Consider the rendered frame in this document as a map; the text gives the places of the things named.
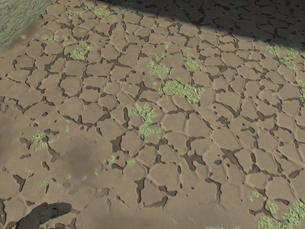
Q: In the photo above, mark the robot left hand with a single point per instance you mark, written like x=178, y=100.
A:
x=42, y=213

